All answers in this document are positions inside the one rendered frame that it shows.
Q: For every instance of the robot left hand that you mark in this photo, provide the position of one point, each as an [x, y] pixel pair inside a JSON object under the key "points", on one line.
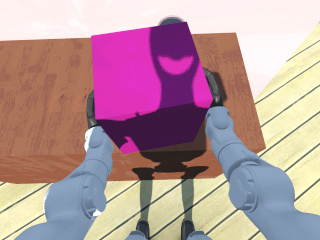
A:
{"points": [[90, 111]]}

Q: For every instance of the carton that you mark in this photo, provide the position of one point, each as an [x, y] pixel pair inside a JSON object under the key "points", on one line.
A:
{"points": [[150, 89]]}

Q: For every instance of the right robot upper arm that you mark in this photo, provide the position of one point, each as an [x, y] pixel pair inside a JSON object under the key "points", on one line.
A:
{"points": [[266, 196]]}

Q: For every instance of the left robot upper arm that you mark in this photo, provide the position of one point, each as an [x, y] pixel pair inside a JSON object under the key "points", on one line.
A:
{"points": [[71, 207]]}

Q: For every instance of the pedestal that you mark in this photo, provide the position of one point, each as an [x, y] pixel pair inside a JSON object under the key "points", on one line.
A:
{"points": [[44, 87]]}

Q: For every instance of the robot left shin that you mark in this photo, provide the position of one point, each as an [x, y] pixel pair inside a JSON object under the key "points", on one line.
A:
{"points": [[136, 232]]}

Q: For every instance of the robot left foot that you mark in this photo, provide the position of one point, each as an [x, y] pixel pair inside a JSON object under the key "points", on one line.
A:
{"points": [[143, 227]]}

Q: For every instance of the robot left forearm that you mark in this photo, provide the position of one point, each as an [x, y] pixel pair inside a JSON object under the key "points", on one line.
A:
{"points": [[98, 160]]}

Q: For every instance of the robot right forearm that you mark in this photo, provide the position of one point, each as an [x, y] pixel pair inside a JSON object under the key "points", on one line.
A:
{"points": [[228, 149]]}

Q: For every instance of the robot right hand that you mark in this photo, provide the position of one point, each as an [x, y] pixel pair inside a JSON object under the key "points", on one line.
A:
{"points": [[214, 89]]}

